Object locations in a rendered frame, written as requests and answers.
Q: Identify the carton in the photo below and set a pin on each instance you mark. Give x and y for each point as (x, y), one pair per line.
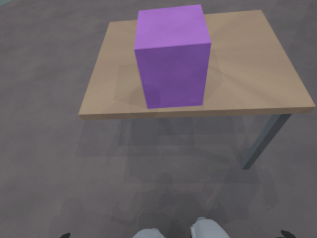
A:
(172, 49)

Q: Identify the left robot thigh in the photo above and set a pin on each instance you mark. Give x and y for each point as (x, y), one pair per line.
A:
(148, 233)

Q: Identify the robot thigh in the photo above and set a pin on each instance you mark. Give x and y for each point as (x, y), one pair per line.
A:
(207, 228)
(148, 233)

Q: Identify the right robot thigh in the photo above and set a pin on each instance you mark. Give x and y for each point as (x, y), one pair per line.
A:
(207, 228)

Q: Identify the table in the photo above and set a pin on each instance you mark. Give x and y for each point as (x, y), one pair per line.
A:
(248, 73)

